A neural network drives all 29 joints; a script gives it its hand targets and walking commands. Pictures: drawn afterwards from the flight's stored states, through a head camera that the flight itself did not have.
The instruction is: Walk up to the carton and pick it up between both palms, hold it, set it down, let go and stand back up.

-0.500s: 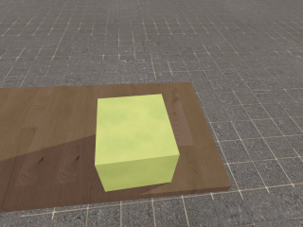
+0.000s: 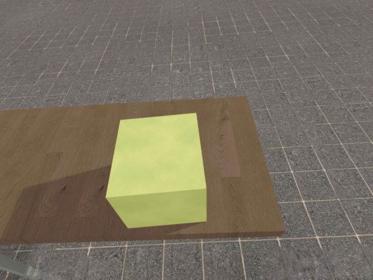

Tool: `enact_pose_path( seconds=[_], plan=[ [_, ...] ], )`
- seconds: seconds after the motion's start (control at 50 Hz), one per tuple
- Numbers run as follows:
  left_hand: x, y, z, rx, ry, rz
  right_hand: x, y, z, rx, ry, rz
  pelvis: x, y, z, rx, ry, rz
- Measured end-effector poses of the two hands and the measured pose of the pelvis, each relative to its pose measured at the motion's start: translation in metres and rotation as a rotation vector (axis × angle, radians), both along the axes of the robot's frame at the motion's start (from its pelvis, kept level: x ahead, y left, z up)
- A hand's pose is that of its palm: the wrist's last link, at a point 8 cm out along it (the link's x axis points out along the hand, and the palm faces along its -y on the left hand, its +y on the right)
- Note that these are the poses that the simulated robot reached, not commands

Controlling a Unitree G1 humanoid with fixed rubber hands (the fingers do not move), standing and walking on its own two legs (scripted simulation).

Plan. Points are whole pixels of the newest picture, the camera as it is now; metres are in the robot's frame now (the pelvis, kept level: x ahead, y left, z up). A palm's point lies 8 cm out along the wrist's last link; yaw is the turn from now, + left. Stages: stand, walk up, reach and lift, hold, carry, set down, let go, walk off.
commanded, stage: walk up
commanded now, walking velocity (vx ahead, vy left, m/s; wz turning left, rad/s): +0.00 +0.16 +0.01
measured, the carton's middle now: (162, 169) +0.43 +0.09 -0.06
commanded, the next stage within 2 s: stand in 1.12 s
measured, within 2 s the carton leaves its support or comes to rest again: neither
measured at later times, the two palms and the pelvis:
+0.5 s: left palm out of the picture -0.01 +0.35 -0.17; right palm out of the picture +0.00 -0.10 -0.12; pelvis -0.01 +0.12 +0.00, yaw -2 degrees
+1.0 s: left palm out of the picture -0.04 +0.31 -0.15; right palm out of the picture -0.05 -0.10 -0.14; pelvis -0.02 +0.11 +0.00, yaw -1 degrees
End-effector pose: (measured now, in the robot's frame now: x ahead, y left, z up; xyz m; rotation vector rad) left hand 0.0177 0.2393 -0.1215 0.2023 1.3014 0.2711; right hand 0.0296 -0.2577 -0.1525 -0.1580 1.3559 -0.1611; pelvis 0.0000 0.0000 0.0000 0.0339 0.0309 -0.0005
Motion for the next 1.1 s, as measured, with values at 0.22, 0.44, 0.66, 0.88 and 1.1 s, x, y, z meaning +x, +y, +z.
enact_pose_path(
  seconds=[0.22, 0.44, 0.66, 0.88, 1.1],
  plan=[
    [-0.033, 0.093, -0.035, -0.025, 0.052, 0.036, 0.021, 0.065, 0.014, -0.081, -0.086, 0.051, -0.013, 0.069, -0.016, -0.029, 0.002, 0.014],
    [-0.027, 0.118, -0.043, -0.15, 0.129, -0.033, -0.02, 0.151, 0.037, -0.047, -0.073, -0.006, -0.01, 0.113, 0.002, -0.065, -0.027, -0.031],
    [-0.019, 0.109, -0.035, -0.116, 0.12, -0.043, -0.051, 0.172, 0.005, 0.017, 0.006, -0.055, -0.012, 0.126, -0.006, -0.033, -0.04, -0.037],
    [-0.04, 0.088, -0.031, -0.136, 0.121, -0.055, -0.065, 0.161, 0.007, 0.026, 0.017, -0.073, -0.019, 0.118, -0.001, -0.037, -0.059, -0.018],
    [-0.081, 0.068, -0.031, -0.171, 0.191, -0.031, -0.089, 0.164, 0.007, 0.039, 0.077, -0.071, -0.028, 0.113, 0.001, -0.037, -0.059, -0.012]
  ],
)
